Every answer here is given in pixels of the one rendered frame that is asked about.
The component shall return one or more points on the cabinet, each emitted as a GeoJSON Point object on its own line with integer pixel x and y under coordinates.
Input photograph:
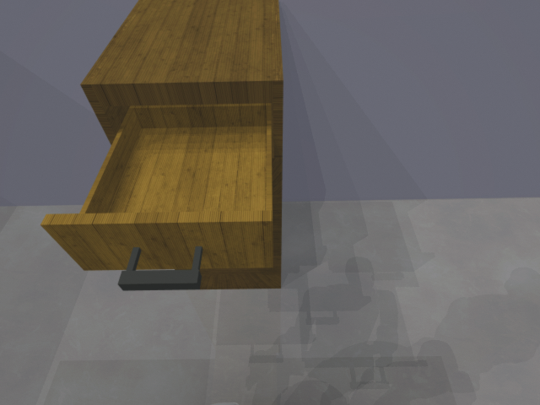
{"type": "Point", "coordinates": [198, 52]}

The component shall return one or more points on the handle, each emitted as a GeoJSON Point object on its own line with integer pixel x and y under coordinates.
{"type": "Point", "coordinates": [161, 279]}

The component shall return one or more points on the drawer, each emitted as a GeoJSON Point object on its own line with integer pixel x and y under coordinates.
{"type": "Point", "coordinates": [177, 177]}

